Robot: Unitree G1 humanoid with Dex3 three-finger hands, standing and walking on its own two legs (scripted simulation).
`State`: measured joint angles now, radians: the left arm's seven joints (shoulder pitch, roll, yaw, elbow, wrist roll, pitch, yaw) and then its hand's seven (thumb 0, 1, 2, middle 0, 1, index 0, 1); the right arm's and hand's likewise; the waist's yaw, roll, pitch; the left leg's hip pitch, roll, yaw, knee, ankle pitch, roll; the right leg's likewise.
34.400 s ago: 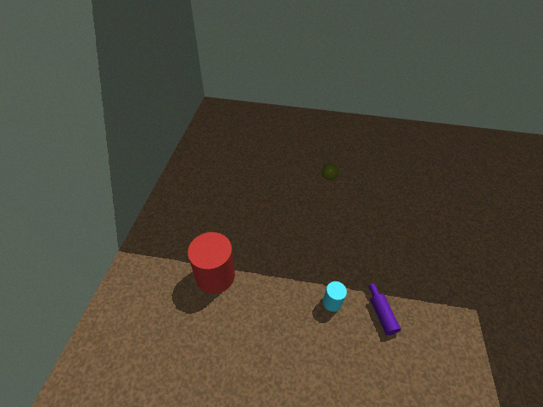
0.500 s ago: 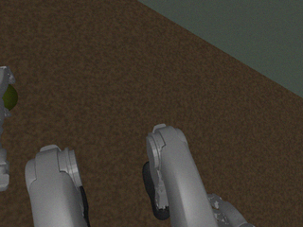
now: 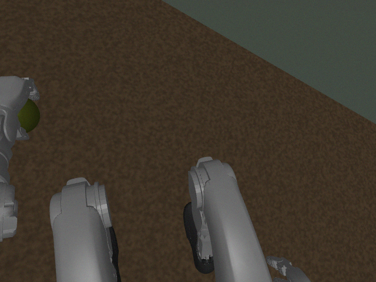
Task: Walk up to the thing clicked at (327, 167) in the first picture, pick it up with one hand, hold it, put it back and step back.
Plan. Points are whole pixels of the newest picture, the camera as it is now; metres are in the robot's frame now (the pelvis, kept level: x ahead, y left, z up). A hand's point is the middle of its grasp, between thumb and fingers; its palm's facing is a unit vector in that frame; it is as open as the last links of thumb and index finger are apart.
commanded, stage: lift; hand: left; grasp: from above
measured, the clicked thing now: (16, 114) +0.48 +0.30 -0.17
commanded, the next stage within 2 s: hold in 1.66 s
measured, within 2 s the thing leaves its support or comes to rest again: neither
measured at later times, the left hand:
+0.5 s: hand out of the picture +0.42 +0.30 -0.02, palm faces -0.44 -0.09 -0.89, open 10.3 cm
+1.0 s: hand out of the picture +0.35 +0.28 +0.19, palm faces -0.42 -0.13 -0.90, open 10.2 cm
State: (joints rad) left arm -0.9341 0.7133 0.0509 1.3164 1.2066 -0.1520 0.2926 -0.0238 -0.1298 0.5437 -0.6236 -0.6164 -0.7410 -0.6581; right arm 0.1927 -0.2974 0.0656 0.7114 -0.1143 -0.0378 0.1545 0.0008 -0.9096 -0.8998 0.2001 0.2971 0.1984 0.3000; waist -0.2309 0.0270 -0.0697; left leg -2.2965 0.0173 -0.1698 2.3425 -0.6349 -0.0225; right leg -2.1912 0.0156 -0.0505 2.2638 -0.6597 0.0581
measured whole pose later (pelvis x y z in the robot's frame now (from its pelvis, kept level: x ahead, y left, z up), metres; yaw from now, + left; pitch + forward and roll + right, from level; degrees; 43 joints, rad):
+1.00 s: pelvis +0.02 +0.01 +0.26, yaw +6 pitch +22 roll -3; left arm -0.39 0.47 -0.13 0.72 0.98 0.03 0.07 -0.01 -0.12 0.56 -0.60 -0.62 -0.73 -0.67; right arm 0.18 -0.24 -0.01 0.68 0.03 0.05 -0.04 0.00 -0.90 -0.90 0.20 0.30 0.20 0.30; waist -0.08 0.05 -0.18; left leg -1.33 0.05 -0.05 1.49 -0.54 -0.01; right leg -1.28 -0.01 -0.01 1.45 -0.55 0.05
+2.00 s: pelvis +0.08 +0.02 +0.40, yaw +6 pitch +6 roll -1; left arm -0.31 0.37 -0.21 0.79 1.00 0.04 0.08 -0.01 -0.11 0.52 -0.65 -0.55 -0.77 -0.62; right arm 0.24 -0.25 -0.05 0.71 0.04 0.03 -0.04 0.01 -0.91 -0.90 0.20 0.30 0.20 0.30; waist -0.03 0.04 -0.07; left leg -0.49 0.04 0.03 0.71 -0.33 0.00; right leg -0.47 -0.03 0.03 0.68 -0.32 0.05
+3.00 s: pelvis +0.07 +0.01 +0.42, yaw +6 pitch +1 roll +0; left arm -0.24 0.38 -0.22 0.63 0.99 0.03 -0.04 0.00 -0.13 0.56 -0.65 -0.54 -0.75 -0.64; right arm 0.20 -0.26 -0.03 0.67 0.06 0.07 -0.05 0.01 -0.91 -0.90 0.20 0.30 0.20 0.30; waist 0.01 0.05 -0.01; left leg -0.30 0.03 0.04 0.52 -0.23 -0.01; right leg -0.29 -0.03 0.03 0.52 -0.24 0.04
